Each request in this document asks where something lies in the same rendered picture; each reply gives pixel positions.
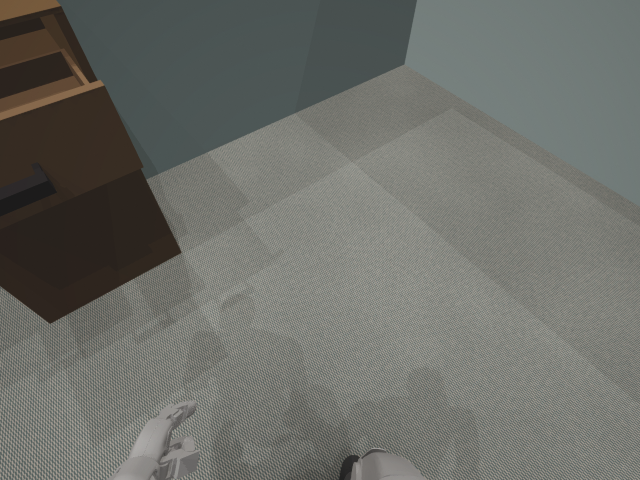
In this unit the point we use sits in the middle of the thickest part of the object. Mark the left robot forearm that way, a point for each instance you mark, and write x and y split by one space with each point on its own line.
137 468

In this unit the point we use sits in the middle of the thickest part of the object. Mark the right robot thigh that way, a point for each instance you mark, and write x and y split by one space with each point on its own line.
384 466

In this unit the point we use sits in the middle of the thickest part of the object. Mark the drawer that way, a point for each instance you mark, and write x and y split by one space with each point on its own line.
51 114

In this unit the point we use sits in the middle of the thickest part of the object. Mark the robot right foot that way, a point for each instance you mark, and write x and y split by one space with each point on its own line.
346 469

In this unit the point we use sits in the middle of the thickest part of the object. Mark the robot left hand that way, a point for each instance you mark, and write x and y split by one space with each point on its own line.
177 457

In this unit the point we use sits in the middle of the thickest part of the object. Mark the handle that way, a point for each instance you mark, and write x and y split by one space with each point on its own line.
25 191

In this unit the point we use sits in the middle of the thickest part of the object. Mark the cabinet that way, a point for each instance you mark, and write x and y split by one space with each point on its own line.
66 256

